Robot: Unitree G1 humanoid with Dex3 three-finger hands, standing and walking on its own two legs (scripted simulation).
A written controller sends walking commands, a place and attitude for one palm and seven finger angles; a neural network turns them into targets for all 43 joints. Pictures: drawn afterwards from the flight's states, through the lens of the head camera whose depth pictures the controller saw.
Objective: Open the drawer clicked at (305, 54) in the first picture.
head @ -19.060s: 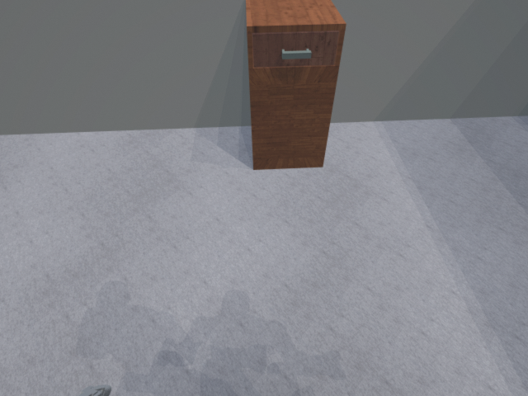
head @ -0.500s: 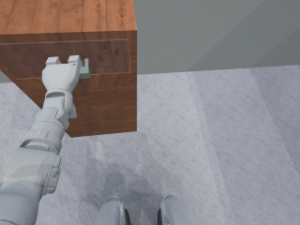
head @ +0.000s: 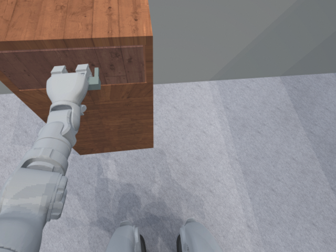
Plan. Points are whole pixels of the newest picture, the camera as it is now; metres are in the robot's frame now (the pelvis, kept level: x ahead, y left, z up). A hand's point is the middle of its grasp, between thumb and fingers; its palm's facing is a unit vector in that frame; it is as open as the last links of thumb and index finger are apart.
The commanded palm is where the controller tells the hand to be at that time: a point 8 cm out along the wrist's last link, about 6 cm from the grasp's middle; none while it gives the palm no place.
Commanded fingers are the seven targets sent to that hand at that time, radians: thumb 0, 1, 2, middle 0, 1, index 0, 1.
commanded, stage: close the thumb around the handle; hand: left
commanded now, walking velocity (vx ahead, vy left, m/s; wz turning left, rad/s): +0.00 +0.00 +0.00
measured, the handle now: (75, 78) +0.56 +0.20 +0.00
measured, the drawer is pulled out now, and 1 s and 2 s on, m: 0.00 0.05 0.17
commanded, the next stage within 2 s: pull the drawer open in 0.28 s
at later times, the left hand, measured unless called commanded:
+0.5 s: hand (77, 100) +0.50 +0.20 -0.02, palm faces -0.06 -0.03 -1.00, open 6.0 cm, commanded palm +0.47 +0.19 +0.03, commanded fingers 0.00 0.90 0.90 -0.40 -1.35 -0.40 -1.35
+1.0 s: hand (76, 117) +0.45 +0.19 -0.02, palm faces -0.04 -0.07 -1.00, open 6.0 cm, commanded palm +0.41 +0.20 +0.03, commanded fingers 0.00 0.90 0.90 -0.40 -1.35 -0.40 -1.35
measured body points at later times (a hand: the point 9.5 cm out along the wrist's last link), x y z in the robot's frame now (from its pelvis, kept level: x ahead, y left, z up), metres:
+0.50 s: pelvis +0.00 +0.00 +0.00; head +0.14 +0.01 +0.43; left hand +0.50 +0.20 +0.03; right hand +0.00 -0.27 -0.12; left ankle +0.02 +0.09 -0.65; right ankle +0.00 -0.12 -0.65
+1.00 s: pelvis +0.03 +0.00 +0.02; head +0.14 +0.00 +0.46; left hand +0.45 +0.20 +0.03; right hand +0.09 -0.26 -0.11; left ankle +0.02 +0.09 -0.65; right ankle +0.00 -0.12 -0.65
